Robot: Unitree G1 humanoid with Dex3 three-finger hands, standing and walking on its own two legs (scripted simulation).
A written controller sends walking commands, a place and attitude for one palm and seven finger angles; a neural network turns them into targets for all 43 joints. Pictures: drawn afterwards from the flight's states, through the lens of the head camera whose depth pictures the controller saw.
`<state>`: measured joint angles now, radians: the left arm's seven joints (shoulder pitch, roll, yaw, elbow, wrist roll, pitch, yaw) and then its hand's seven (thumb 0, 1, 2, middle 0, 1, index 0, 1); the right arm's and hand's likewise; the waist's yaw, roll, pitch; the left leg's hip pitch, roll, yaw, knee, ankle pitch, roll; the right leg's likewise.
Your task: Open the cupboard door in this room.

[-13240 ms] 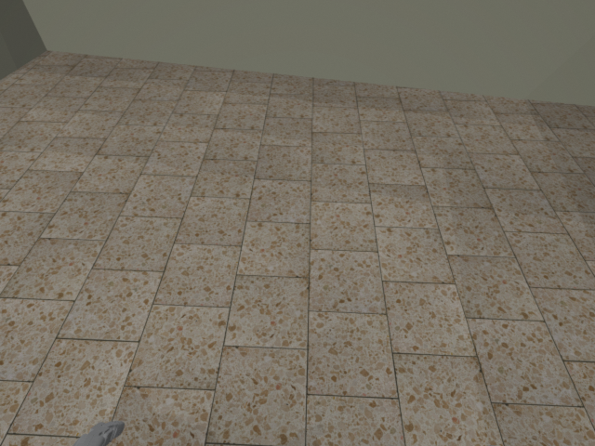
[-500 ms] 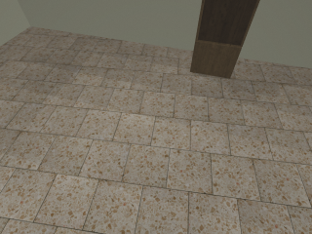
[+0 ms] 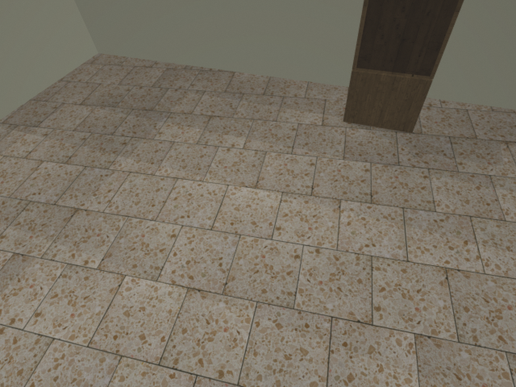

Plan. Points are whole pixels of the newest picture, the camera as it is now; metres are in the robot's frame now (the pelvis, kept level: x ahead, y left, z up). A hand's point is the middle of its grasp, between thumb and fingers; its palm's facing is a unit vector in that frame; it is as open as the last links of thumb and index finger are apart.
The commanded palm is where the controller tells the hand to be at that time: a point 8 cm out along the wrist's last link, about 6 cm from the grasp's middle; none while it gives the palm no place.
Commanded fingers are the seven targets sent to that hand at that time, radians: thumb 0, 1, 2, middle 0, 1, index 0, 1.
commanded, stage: stand and wait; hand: left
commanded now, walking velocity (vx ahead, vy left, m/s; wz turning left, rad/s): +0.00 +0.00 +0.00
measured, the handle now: out of the picture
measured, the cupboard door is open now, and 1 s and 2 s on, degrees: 0 0 0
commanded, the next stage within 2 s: turn or walk to find it in 0.08 s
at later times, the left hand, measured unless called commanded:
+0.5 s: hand out of the picture -0.03 +0.22 -0.18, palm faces +0.14 -0.97 -0.20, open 7.3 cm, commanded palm none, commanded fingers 0.00 0.90 0.90 -0.20 -0.30 -0.20 -0.30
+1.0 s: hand out of the picture -0.04 +0.17 -0.17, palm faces +0.10 -0.98 -0.19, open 7.3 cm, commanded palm none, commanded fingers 0.00 0.90 0.90 -0.20 -0.30 -0.20 -0.30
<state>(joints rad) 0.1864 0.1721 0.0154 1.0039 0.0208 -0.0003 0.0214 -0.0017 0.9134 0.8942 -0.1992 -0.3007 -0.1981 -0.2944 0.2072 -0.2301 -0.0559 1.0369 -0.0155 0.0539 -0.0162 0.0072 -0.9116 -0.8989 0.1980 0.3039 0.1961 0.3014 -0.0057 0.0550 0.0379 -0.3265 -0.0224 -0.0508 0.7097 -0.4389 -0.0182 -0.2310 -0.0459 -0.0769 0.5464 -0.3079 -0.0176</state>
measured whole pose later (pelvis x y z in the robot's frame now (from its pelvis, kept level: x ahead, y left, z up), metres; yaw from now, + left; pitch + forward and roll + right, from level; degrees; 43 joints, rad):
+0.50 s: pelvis -0.02 +0.03 +0.01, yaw +6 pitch -1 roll -1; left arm 0.24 0.21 0.03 1.09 0.01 0.05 0.02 0.00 0.92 0.89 -0.20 -0.30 -0.20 -0.29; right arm 0.19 -0.16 -0.02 1.07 -0.02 0.00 -0.04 0.01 -0.93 -0.90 0.20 0.30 0.20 0.30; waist 0.02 -0.03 0.05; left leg -0.17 0.00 0.05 0.45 -0.27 0.04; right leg -0.32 -0.08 -0.06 0.83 -0.46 0.05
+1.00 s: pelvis -0.03 +0.00 +0.01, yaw +4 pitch -2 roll +0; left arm 0.27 0.14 0.00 1.14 0.01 0.01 0.02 0.00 0.92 0.89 -0.20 -0.30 -0.20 -0.29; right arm 0.29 -0.15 -0.01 1.16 -0.01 0.01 -0.03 0.01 -0.91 -0.90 0.20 0.30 0.19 0.30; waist 0.00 0.02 0.04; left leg -0.15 0.05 0.06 0.43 -0.24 -0.02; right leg -0.18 -0.02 -0.06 0.45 -0.24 -0.01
